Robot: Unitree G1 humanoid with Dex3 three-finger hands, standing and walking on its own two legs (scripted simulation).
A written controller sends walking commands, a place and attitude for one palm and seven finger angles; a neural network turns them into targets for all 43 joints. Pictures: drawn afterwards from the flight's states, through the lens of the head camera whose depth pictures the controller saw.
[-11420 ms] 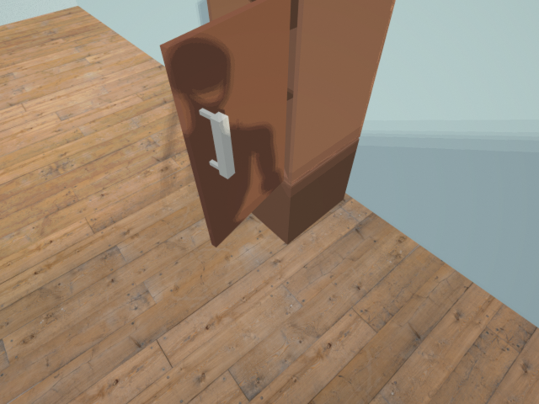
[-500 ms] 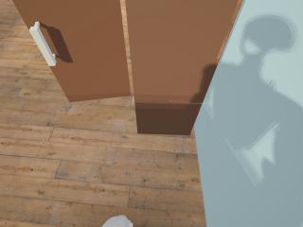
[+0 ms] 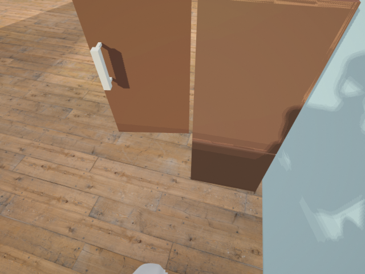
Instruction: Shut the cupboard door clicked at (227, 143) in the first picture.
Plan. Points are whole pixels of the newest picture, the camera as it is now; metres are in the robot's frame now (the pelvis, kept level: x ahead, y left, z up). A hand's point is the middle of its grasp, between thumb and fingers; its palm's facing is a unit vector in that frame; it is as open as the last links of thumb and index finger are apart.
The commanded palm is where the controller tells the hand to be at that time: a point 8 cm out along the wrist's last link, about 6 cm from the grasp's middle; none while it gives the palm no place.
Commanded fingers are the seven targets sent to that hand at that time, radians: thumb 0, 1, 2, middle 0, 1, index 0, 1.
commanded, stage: take the last steps up to it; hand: left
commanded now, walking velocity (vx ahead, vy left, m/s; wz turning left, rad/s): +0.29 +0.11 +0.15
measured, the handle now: (103, 66) +0.73 +0.34 +0.03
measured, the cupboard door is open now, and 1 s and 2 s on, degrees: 100 100 100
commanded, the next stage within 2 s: come to a stop and stand still in 0.48 s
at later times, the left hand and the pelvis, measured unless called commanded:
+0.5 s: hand (101, 248) +0.20 +0.24 -0.17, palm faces +0.07 -0.97 -0.21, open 7.4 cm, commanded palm none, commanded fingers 0.00 0.90 0.90 -0.20 -0.30 -0.20 -0.30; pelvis +0.14 +0.05 -0.01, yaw +3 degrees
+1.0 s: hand (98, 223) +0.26 +0.28 -0.18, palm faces +0.09 -0.97 -0.24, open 7.4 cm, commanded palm none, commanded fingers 0.00 0.90 0.90 -0.20 -0.30 -0.20 -0.30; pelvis +0.23 +0.08 -0.01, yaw +2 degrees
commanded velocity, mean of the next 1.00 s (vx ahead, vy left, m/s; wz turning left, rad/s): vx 0.01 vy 0.01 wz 0.02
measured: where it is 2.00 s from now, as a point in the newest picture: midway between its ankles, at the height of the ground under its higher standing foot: outside the picture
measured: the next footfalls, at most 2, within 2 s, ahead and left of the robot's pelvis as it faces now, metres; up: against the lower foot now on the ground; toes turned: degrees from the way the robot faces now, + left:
left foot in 0.20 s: +0.13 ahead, +0.16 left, +0.00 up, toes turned +9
right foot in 0.52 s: +0.24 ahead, -0.05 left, +0.00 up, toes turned -4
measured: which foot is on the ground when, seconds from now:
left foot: up 0.00-0.18, down 0.20-0.52, up 0.54-0.78, down 0.80-1.00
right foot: down 0.00-0.20, up 0.22-0.50, down 0.52-0.82, up 0.84-1.00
